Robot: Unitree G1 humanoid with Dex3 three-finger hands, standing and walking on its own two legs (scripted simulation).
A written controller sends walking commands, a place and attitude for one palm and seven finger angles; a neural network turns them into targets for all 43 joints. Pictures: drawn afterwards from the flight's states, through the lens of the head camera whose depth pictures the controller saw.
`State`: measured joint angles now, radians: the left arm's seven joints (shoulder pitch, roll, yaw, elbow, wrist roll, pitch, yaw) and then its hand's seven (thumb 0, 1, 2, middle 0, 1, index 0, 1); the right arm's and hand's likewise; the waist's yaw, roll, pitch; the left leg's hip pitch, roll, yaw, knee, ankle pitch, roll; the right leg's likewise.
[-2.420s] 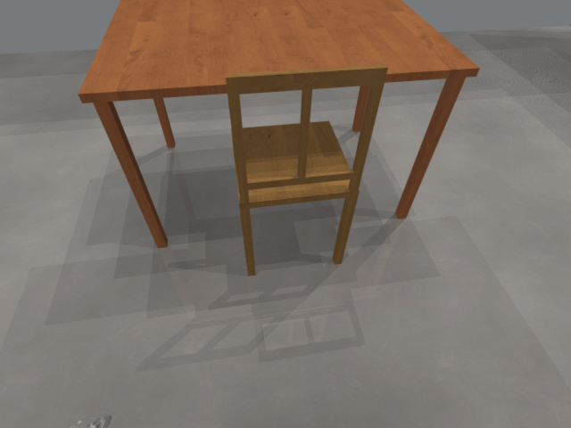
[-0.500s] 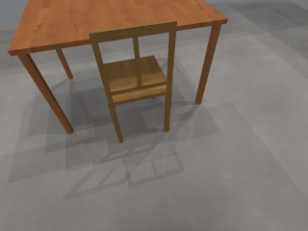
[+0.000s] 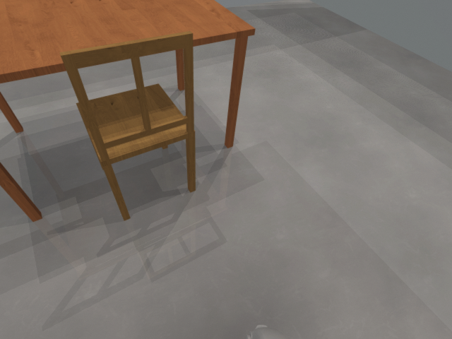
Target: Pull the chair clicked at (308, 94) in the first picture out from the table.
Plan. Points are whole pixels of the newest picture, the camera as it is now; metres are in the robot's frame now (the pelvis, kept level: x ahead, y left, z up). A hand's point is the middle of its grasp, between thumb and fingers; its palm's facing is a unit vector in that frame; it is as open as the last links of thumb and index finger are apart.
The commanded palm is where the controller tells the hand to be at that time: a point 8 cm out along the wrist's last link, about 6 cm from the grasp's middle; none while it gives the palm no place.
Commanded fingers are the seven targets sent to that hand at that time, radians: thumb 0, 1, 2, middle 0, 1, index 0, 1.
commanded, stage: walk to a spot facing it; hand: left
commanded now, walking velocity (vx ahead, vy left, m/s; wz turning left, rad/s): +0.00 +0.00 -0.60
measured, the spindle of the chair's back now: (141, 96) +0.84 +0.37 -0.10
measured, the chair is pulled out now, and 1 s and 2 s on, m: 0.00 0.00 0.00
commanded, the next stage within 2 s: turn to face it in 1.36 s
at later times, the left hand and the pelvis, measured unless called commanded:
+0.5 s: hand out of the picture +0.13 +0.15 -0.16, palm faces -0.28 -0.94 -0.19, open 7.4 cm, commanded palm none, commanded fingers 0.00 0.90 0.90 -0.20 -0.30 -0.20 -0.30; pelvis +0.03 -0.02 +0.00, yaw -18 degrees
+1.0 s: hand (206, 251) +0.34 +0.07 -0.16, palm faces -0.59 -0.80 -0.14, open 7.4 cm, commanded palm none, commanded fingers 0.00 0.90 0.90 -0.20 -0.30 -0.20 -0.30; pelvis +0.16 -0.03 +0.01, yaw -38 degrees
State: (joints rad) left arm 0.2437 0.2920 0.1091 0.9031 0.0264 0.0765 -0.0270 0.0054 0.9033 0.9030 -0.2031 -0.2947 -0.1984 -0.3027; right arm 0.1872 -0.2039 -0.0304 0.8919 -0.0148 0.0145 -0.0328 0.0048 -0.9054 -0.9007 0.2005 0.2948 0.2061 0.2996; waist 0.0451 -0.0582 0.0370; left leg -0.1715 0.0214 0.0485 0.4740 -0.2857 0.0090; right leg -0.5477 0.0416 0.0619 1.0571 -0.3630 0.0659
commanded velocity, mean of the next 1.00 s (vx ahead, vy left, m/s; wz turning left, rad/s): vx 0.29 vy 0.00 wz -0.58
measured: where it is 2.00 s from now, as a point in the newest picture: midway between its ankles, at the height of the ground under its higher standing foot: (288, 319)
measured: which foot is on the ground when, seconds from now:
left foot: down 0.00-0.22, up 0.24-0.58, down 0.60-1.00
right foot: up 0.00-0.20, down 0.22-0.60, up 0.62-1.00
